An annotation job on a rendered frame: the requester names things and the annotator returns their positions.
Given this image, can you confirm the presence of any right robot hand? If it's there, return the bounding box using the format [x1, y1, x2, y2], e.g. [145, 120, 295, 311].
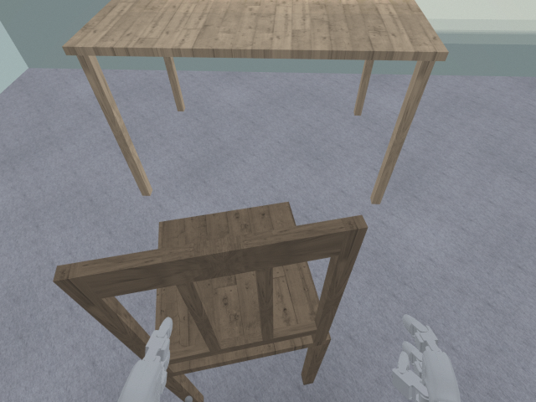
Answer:
[392, 314, 461, 402]

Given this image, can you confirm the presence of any left robot hand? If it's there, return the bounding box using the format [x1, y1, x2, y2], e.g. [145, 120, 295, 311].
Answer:
[117, 317, 173, 402]

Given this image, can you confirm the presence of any chair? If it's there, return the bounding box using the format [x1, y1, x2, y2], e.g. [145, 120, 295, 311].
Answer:
[53, 202, 368, 402]

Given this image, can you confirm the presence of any table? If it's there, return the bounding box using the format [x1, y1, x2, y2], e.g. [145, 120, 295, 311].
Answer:
[62, 0, 449, 204]

